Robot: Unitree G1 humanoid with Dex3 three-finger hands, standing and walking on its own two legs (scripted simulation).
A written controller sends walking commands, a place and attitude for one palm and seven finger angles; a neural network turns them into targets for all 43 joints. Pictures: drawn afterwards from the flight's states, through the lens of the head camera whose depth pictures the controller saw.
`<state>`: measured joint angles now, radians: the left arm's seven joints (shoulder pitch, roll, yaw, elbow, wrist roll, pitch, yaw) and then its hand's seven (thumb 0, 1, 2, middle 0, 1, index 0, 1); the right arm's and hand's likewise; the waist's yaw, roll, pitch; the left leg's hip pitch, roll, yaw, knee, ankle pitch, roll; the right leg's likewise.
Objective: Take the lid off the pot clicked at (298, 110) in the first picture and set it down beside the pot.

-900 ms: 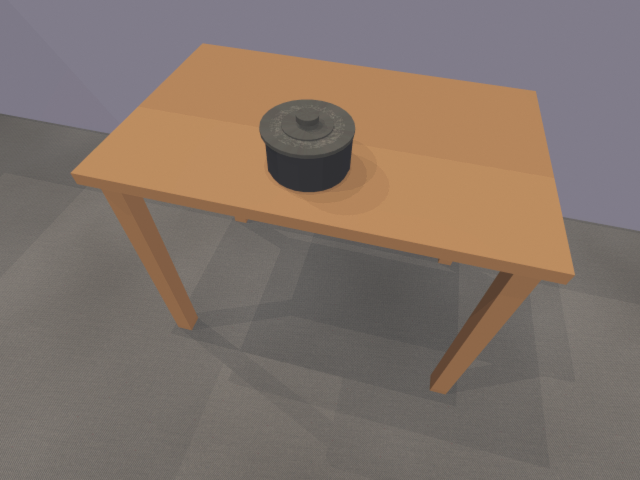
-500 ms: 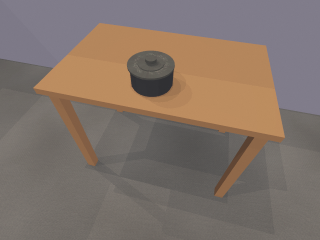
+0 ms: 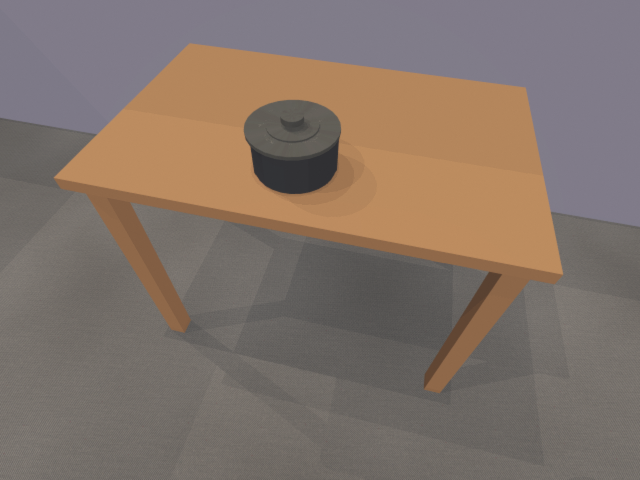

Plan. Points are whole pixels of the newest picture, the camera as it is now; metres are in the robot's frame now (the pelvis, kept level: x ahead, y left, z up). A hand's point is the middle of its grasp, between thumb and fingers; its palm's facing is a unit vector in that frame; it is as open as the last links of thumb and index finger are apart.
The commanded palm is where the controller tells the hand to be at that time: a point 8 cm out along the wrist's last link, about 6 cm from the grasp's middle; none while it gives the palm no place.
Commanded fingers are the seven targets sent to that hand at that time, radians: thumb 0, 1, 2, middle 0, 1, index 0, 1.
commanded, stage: turn to face it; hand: left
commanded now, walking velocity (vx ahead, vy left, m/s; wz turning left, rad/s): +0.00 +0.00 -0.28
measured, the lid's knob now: (292, 117) +0.70 +0.10 +0.06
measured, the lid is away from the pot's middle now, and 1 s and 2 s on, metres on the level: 0.00 0.00 0.00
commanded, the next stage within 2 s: take the last steps up to it in 0.32 s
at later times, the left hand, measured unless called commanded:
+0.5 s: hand out of the picture +0.07 +0.19 -0.18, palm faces -0.07 -0.97 -0.23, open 7.4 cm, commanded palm none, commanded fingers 0.00 0.90 0.90 -0.20 -0.30 -0.20 -0.30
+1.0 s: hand out of the picture +0.11 +0.25 -0.19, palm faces -0.05 -0.98 -0.18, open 7.4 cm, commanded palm none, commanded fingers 0.00 0.90 0.90 -0.20 -0.30 -0.20 -0.30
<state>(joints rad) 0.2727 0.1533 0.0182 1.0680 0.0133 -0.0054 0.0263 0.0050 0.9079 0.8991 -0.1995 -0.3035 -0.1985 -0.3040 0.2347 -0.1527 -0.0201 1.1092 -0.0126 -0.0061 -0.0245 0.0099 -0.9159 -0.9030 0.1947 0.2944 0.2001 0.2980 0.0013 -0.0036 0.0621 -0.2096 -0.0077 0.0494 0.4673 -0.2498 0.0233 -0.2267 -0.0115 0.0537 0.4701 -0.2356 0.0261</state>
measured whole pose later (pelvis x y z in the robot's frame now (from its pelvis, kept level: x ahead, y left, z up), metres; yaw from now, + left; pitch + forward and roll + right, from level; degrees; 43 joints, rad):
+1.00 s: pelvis +0.09 +0.06 -0.01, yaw -7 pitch +0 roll +0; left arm 0.32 0.20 0.08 1.03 0.03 0.00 0.00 0.01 0.91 0.90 -0.20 -0.30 -0.20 -0.30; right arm 0.27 -0.15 -0.04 0.99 -0.03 -0.03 0.00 0.01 -0.91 -0.90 0.19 0.29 0.20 0.30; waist 0.01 -0.07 0.06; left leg -0.33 -0.01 0.05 0.58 -0.26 0.04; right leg -0.37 -0.04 0.02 1.01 -0.48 -0.03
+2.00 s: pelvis +0.16 +0.06 +0.00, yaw -8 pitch +0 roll +1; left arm 0.31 0.17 -0.01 1.02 0.01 0.00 0.02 0.01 0.91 0.90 -0.20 -0.30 -0.20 -0.30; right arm 0.25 -0.21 0.00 0.95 -0.01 -0.01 -0.02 0.01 -0.93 -0.90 0.20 0.29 0.20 0.30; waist 0.01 0.05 0.01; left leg -0.16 -0.03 0.07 0.47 -0.31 0.04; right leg -0.29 -0.02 -0.02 0.52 -0.23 0.00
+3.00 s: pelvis +0.17 +0.03 +0.00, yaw -7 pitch -1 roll +0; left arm 0.28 0.14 -0.01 1.11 0.01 -0.02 0.03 0.01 0.92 0.90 -0.20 -0.30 -0.20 -0.30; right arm 0.29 -0.13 0.01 1.13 -0.01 -0.02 -0.03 0.01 -0.91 -0.90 0.19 0.29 0.20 0.30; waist 0.00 0.01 0.05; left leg -0.09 0.01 0.04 0.40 -0.30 0.00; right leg -0.21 0.02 -0.06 0.45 -0.23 -0.04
